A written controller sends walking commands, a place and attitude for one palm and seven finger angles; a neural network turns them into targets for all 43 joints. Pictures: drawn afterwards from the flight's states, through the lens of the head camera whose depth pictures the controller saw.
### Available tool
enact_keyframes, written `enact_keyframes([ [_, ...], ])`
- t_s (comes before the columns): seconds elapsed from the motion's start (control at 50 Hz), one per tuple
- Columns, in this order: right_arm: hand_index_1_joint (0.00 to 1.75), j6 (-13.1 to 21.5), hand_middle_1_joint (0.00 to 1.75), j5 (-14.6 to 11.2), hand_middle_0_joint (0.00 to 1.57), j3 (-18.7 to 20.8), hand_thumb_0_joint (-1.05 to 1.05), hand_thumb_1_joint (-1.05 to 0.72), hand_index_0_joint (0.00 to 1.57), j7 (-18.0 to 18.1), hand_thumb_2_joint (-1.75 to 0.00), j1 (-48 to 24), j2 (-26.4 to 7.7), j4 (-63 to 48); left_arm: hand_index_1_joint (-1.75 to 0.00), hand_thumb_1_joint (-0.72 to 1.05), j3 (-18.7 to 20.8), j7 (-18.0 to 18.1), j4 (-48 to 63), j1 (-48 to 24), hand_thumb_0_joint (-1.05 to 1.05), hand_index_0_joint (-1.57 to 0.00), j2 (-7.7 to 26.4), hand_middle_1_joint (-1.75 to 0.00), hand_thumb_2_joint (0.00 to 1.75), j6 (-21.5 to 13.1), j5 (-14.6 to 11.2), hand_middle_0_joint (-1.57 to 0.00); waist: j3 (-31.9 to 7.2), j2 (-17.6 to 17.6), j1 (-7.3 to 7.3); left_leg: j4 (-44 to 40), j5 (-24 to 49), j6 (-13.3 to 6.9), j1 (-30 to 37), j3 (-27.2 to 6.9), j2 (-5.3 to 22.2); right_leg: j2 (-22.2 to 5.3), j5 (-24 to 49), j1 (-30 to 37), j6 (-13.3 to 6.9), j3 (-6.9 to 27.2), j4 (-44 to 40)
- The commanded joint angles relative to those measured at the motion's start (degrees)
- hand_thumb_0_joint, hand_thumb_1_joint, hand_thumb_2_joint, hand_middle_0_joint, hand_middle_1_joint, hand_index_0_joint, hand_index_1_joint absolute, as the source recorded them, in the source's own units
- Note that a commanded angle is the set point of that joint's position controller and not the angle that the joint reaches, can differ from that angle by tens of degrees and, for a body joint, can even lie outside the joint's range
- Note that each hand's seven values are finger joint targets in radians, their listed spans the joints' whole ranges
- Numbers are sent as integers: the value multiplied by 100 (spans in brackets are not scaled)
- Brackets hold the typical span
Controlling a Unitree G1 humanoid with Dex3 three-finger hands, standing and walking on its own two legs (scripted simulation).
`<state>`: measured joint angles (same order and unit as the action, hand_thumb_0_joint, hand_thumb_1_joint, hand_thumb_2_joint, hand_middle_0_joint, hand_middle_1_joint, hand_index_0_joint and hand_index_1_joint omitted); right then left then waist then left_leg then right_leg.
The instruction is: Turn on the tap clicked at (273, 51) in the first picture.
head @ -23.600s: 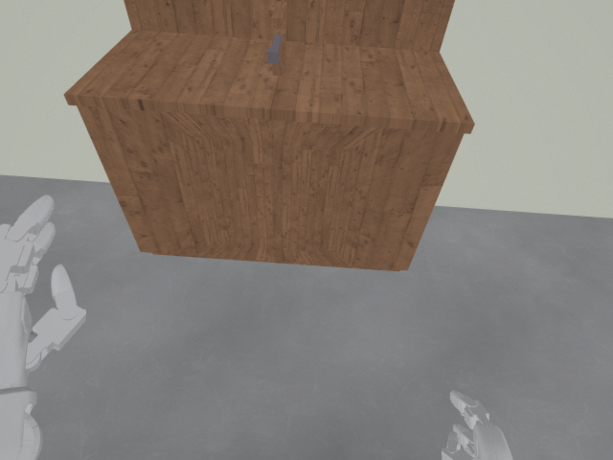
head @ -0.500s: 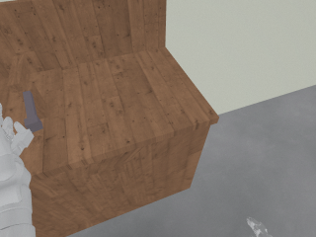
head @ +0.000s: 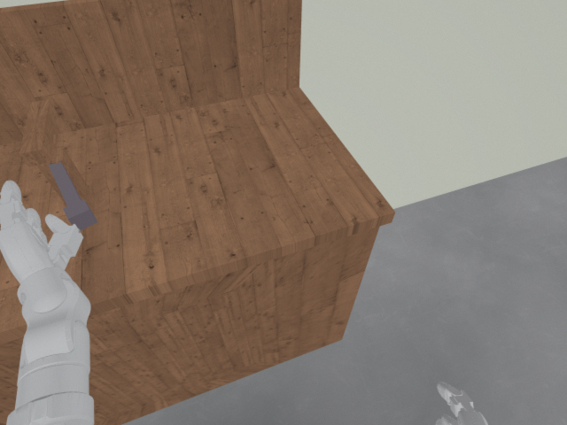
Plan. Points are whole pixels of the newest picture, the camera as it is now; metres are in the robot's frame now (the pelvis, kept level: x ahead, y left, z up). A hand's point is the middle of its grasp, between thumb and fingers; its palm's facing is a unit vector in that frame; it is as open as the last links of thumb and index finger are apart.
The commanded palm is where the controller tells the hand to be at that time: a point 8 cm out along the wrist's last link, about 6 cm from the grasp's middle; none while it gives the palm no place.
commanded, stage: push the lever round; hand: left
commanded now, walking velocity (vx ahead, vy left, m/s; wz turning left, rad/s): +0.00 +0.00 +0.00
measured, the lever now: (80, 215) +0.35 +0.32 +0.11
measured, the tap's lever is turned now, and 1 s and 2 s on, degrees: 17 46 72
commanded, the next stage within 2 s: none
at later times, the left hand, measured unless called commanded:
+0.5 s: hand (106, 219) +0.35 +0.28 +0.10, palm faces +0.76 -0.64 -0.05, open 7.6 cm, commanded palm +0.31 +0.30 +0.11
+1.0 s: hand (131, 201) +0.39 +0.26 +0.10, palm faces +0.83 -0.55 -0.06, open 7.6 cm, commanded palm +0.34 +0.26 +0.11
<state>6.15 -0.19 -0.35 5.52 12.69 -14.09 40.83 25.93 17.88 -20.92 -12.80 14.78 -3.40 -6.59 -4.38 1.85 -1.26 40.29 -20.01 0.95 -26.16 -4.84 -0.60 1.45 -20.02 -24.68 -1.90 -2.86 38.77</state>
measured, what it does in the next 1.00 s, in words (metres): stands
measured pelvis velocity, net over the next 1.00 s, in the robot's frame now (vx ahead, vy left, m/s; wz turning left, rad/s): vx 0.00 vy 0.00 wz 0.01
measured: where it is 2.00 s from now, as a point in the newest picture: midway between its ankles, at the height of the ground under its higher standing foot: outside the picture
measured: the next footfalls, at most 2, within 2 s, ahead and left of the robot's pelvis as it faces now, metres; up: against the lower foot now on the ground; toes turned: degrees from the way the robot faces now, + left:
none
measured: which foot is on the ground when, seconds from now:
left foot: down 0.00-1.00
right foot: down 0.00-1.00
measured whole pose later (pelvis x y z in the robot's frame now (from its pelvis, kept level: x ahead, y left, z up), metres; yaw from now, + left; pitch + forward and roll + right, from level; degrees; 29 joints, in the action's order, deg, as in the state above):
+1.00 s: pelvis +0.00 +0.00 +0.00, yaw +1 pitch +7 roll -1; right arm 2.0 3.1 1.1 2.3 11.9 -12.4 44.1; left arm 21.1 43.2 -32.5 -29.5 6.3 -0.2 2.6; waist -5.9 1.6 0.4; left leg 41.2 -19.7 1.2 -28.9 -5.3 -0.9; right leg 1.2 -20.1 -27.3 -2.1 -3.4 40.0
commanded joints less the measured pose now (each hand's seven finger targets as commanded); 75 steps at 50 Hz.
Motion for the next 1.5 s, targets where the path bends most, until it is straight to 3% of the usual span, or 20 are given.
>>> enact_keyframes([
  [0.0, 30, 207, 30, 11, 20, 262, 0, -90, 20, 16, -90, -378, -680, -764, -15, 90, -93, 230, 1532, -1831, 0, -15, 1182, -15, 90, -393, 154, -15, -1414, 240, 90, -505, 1445, -205, 588, 212, -102, -101, 1649, 767, 57, 102, -496],
  [0.14, 30, 162, 30, 48, 20, 276, 0, -90, 20, -37, -90, -496, -645, -762, -15, 90, -402, 666, 1675, -1940, 0, -15, 770, -15, 90, -288, 324, -15, -1287, 78, 129, -535, 1443, -143, 584, 170, -53, -91, 1485, 666, 37, 41, -489],
  [0.2, 30, 144, 30, 71, 20, 280, 0, -90, 20, -47, -90, -552, -618, -746, -15, 90, -588, 857, 1838, -2084, 0, -15, 579, -15, 90, -241, 450, -15, -1409, 367, 120, -530, 1573, -89, 727, 144, -48, -97, 1436, 601, 9, 34, -442],
  [0.26, 30, 109, 30, 104, 20, 265, 0, -90, 20, -42, -90, -614, -619, -706, -15, 90, -695, 1061, 1626, -2305, 0, -15, 447, -15, 90, -138, 505, -15, -1298, 45, 177, -550, 1312, -101, 625, 112, -50, -96, 1237, 524, 20, 23, -496],
  [0.38, 30, 25, 30, 135, 20, 261, 0, -90, 20, -36, -90, -708, -585, -643, -15, 90, -760, 1419, 1490, -2678, 0, -15, 353, -15, 90, -13, 677, -15, -1363, 237, 156, -577, 1216, -52, 618, 90, -43, -109, 1059, 475, -3, 31, -499],
  [0.44, 30, -10, 30, 156, 20, 255, 0, -90, 20, -57, -90, -724, -562, -615, -15, 90, -945, 1565, 1219, -2898, 0, -15, 145, -15, 90, 41, 732, -15, -1343, -14, 215, -559, 1119, -77, 560, 93, -48, -116, 1012, 449, 8, 15, -517],
  [0.48, 30, -57, 30, 172, 20, 259, 0, -90, 20, -42, -90, -713, -586, -564, -15, 90, -645, 1699, 1079, -3010, 0, -15, 416, -15, 90, 66, 777, -15, -1429, 81, 156, -568, 1122, -72, 524, 95, -56, -122, 989, 502, -7, 32, -524],
  [0.54, 30, -89, 30, 205, 20, 273, 0, -90, 20, -95, -90, -713, -527, -585, -15, 90, -865, 1827, 974, -3138, 0, -15, 117, -15, 90, 67, 823, -15, -1596, 48, 173, -498, 1282, -70, 572, 134, -62, -126, 1146, 543, 2, 20, -491],
  [0.68, 30, -188, 30, 248, 20, 309, 0, -90, 20, -157, -90, -649, -540, -518, -15, 90, -531, 2138, 541, -3404, 0, -15, 335, -15, 90, 65, 953, -15, -1571, 16, 132, -491, 1264, -91, 409, 158, -58, -128, 1130, 577, -10, 18, -509],
  [0.72, 30, -179, 30, 262, 20, 309, 0, -90, 20, -192, -90, -619, -501, -515, -15, 90, -823, 2186, 576, -3659, 0, -15, 55, -15, 90, 24, 995, -15, -1662, 54, 215, -453, 1357, -93, 503, 179, -60, -132, 1234, 542, -9, 14, -478],
  [0.88, 30, -185, 30, 310, 20, 380, 0, -90, 20, -251, -90, -513, -534, -413, -15, 90, -592, 2445, 186, -3868, 0, -15, 184, -15, 90, -19, 1074, -15, -1776, 22, 216, -399, 1328, -122, 392, 215, -66, -130, 1284, 576, 4, 28, -488],
  [1.04, 30, -189, 30, 361, 20, 396, 0, -90, 20, -365, -90, -387, -499, -331, -15, 90, -872, 2652, -122, -4448, 0, -15, -176, -15, 90, -48, 1160, -15, -1755, -31, 386, -313, 1408, -148, 392, 257, -73, -143, 1432, 468, 23, -8, -454],
  [1.08, 30, -204, 30, 371, 20, 425, 0, -90, 20, -375, -90, -352, -540, -315, -15, 90, -535, 2727, -303, -4270, 0, -15, 92, -15, 90, -27, 1167, -15, -1789, -228, 299, -335, 1401, -157, 278, 237, -77, -137, 1452, 578, 28, -20, -460],
  [1.12, 30, -215, 30, 373, 20, 423, 0, -90, 20, -392, -90, -326, -511, -315, -15, 90, -636, 2768, -363, -4516, 0, -15, -13, -15, 90, -27, 1163, -15, -1848, -302, 374, -295, 1362, -182, 256, 283, -90, -160, 1489, 568, 63, 5, -465],
  [1.18, 30, -245, 30, 392, 20, 431, 0, -90, 20, -403, -90, -297, -528, -247, -15, 90, -479, 2845, -590, -4719, 0, -15, 152, -15, 90, -21, 1242, -15, -1731, -109, 384, -321, 1256, -175, 190, 276, -85, -165, 1353, 474, 51, 4, -479],
  [1.28, 30, -263, 30, 460, 20, 452, 0, -90, 20, -487, -90, -169, -518, -209, -15, 90, -499, 3002, -747, -5079, 0, -15, 56, -15, 90, -34, 1364, -15, -1989, 16, 432, -215, 1474, -175, 277, 276, -99, -151, 1552, 411, 38, -30, -367],
  [1.34, 30, -280, 30, 480, 20, 462, 0, -90, 20, -553, -90, -100, -499, -200, -15, 90, -611, 3091, -1008, -5172, 0, -15, -163, -15, 90, 12, 1371, -15, -1978, -217, 507, -158, 1536, -184, 220, 299, -90, -154, 1679, 379, 72, -61, -334],
  [1.38, 30, -324, 30, 494, 20, 473, 0, -90, 20, -555, -90, -44, -542, -167, -15, 90, -249, 3158, -1125, -5180, 0, -15, 215, -15, 90, 27, 1399, -15, -2041, -162, 437, -166, 1526, -179, 126, 275, -92, -157, 1676, 446, 65, -39, -316],
  [1.46, 30, -357, 30, 516, 20, 491, 0, -90, 20, -638, -90, 42, -503, -174, -15, 90, -453, 3230, -1202, -5316, 0, -15, -99, -15, 90, 64, 1444, -15, -2132, -231, 498, -99, 1703, -182, 139, 321, -90, -151, 1910, 448, 86, -69, -249],
  [1.48, 30, -376, 30, 529, 20, 499, 0, -90, 20, -632, -90, 73, -537, -128, -15, 90, -227, 3251, -1291, -5321, 0, -15, 160, -15, 90, 76, 1492, -15, -2063, -219, 477, -102, 1699, -185, 110, 293, -80, -149, 1882, 416, 76, -77, -246],
])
